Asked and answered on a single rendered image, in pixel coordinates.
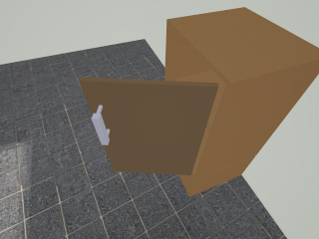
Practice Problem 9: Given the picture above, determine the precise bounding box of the cupboard door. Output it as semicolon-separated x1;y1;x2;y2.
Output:
79;77;218;175

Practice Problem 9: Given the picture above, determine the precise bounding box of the handle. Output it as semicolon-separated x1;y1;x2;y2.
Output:
91;105;110;145

